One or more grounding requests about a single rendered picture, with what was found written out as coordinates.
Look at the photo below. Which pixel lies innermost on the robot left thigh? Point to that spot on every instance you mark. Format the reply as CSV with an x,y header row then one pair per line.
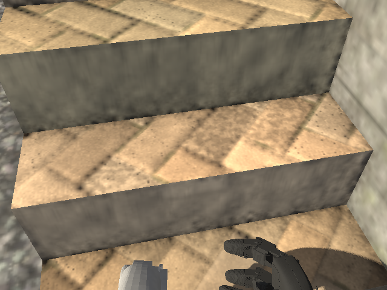
x,y
141,275

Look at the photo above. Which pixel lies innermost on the robot right hand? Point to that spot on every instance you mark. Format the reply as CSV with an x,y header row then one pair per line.
x,y
287,274

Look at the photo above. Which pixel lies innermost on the robot left shin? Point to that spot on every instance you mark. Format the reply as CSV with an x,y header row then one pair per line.
x,y
123,268

